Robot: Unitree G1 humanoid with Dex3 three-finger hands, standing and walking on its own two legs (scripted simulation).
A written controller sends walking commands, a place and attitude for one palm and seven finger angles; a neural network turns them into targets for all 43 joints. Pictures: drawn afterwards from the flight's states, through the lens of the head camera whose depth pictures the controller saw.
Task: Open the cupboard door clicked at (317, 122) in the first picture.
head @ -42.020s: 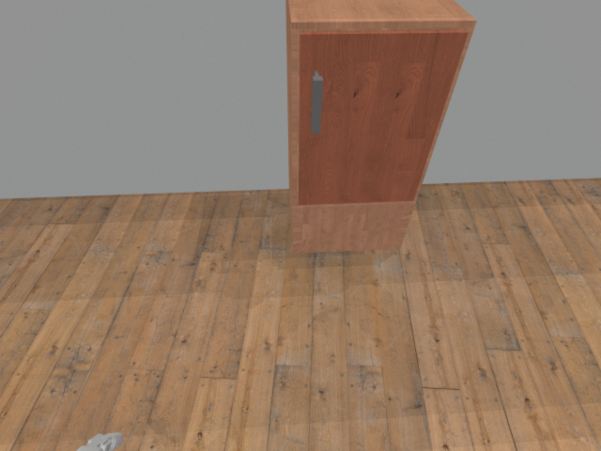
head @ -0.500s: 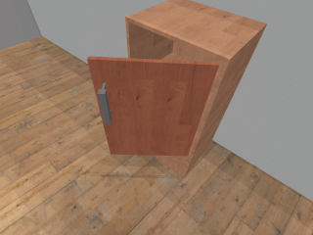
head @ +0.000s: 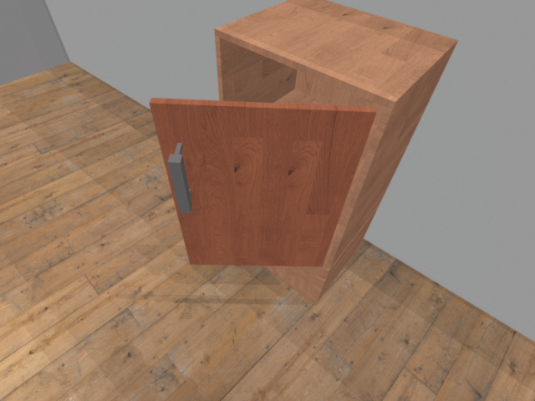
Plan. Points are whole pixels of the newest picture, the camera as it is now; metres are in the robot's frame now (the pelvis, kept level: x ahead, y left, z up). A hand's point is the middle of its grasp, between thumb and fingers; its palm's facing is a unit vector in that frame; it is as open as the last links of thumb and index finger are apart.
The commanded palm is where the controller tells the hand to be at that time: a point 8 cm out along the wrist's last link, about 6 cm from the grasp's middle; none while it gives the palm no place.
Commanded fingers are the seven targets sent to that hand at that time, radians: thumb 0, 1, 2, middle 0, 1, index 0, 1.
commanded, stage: look again from close up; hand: left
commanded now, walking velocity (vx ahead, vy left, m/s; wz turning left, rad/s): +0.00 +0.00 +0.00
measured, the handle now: (182, 178) +0.55 +0.22 -0.04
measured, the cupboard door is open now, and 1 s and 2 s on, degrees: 39 39 39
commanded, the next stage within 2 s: raise the hand with hooked fingers in 0.32 s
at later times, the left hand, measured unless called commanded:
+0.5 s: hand out of the picture +0.06 +0.19 -0.14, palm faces +0.18 -0.96 -0.20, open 7.4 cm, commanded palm +0.10 +0.23 -0.07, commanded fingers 0.00 0.78 0.85 -0.21 -0.38 -0.21 -0.38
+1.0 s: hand (130, 400) +0.13 +0.20 -0.05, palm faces +0.24 -0.97 -0.09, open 9.5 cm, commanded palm +0.14 +0.25 -0.06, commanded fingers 0.00 0.20 0.60 -0.25 -0.75 -0.25 -0.75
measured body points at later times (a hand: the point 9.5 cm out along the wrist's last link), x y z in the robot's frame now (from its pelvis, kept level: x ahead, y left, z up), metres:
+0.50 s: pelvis -0.01 +0.00 +0.00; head +0.00 +0.01 +0.45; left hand +0.05 +0.24 -0.12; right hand +0.04 -0.24 -0.14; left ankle +0.00 +0.06 -0.74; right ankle -0.04 -0.12 -0.74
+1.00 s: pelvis -0.04 -0.05 -0.10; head +0.02 -0.02 +0.35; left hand +0.11 +0.25 -0.04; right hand +0.20 -0.28 -0.15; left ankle +0.00 +0.06 -0.74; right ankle -0.02 -0.11 -0.74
